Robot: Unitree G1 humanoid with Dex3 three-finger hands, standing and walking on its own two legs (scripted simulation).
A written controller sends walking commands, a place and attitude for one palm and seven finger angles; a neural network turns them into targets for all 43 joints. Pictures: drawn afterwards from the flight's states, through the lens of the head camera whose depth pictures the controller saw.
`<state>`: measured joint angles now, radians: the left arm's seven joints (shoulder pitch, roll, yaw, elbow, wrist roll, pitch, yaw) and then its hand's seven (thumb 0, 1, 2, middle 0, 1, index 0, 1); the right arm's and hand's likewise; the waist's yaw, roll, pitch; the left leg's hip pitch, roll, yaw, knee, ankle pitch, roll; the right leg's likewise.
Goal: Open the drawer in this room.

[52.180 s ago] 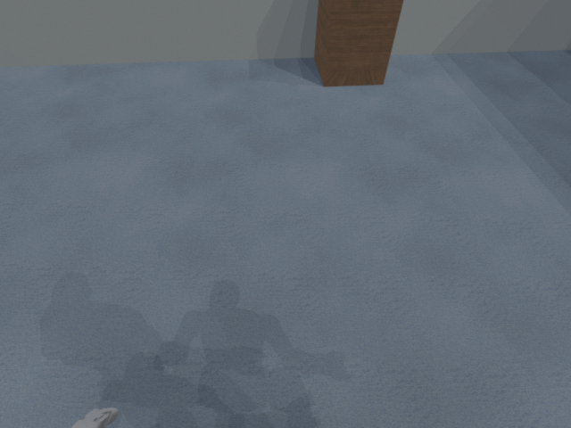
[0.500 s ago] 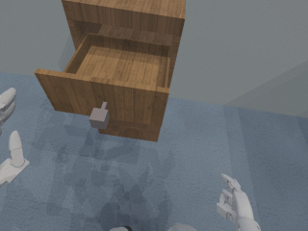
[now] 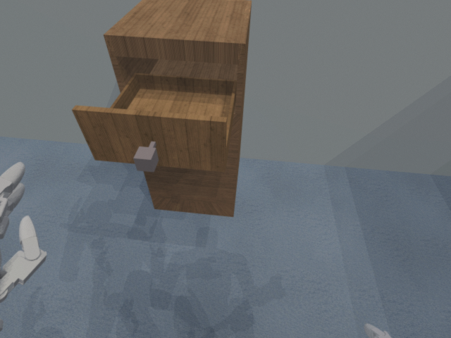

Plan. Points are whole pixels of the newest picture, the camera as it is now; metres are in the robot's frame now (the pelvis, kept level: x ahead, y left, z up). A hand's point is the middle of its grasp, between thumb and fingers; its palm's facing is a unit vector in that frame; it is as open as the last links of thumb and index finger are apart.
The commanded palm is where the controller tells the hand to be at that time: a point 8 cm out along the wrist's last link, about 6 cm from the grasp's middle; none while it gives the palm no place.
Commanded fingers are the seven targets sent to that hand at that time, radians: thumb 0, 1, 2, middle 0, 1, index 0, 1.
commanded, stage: stop stepping back and stand still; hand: left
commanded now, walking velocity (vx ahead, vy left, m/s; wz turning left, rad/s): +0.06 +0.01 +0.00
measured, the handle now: (149, 153) +0.55 +0.22 -0.01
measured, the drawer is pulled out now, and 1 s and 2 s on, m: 0.30 0.30 0.30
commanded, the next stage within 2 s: let the arm hang, fingers relaxed in 0.30 s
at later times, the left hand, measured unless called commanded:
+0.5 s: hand (57, 299) +0.18 +0.27 +0.03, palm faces +0.24 -0.86 -0.44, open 7.4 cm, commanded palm none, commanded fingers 0.00 0.90 0.90 -0.20 -0.30 -0.20 -0.30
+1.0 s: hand out of the picture -0.05 +0.22 -0.16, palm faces +0.03 -0.96 -0.28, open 7.3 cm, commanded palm none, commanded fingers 0.00 0.90 0.90 -0.20 -0.30 -0.20 -0.30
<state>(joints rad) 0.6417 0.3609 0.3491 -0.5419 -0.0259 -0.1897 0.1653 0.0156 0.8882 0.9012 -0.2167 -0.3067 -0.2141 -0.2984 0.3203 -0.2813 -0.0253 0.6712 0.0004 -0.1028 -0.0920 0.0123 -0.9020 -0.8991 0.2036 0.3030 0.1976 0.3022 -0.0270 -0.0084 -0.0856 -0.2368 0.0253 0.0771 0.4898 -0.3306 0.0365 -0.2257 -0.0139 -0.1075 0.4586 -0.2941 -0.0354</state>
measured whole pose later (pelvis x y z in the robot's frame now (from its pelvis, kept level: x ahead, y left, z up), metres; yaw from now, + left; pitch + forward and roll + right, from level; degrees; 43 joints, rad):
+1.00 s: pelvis -0.05 +0.00 +0.00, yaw +2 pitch -2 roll +0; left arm 0.26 0.23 0.01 1.06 0.01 0.02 0.02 0.00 0.93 0.90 -0.21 -0.30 -0.20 -0.30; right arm 0.29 -0.20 0.00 1.07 -0.02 0.03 -0.03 0.01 -0.91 -0.90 0.20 0.30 0.20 0.30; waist -0.01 0.03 0.09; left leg -0.20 0.00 0.01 0.43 -0.19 0.01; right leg -0.19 0.03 0.00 0.41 -0.18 -0.03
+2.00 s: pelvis -0.03 +0.00 +0.01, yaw +2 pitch -1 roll +0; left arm 0.10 0.31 0.02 1.11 0.02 -0.01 0.01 0.01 0.91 0.90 -0.21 -0.30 -0.20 -0.30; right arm 0.12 -0.31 -0.02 1.11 -0.02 0.01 -0.02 0.00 -0.90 -0.90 0.20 0.30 0.20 0.30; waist -0.02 0.02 0.09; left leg -0.13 0.01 0.02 0.33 -0.17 0.00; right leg -0.13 0.04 0.02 0.33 -0.17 -0.03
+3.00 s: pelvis +0.00 +0.00 +0.00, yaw +4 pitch -1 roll +0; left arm 0.08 0.29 0.02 1.07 0.01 0.01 0.03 0.01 0.91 0.90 -0.21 -0.30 -0.20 -0.30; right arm 0.13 -0.30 -0.01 1.08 -0.01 0.03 -0.02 0.00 -0.90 -0.90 0.20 0.30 0.20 0.30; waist -0.03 0.01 0.09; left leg -0.14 0.00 -0.02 0.39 -0.23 -0.01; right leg -0.13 0.03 -0.02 0.40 -0.25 -0.03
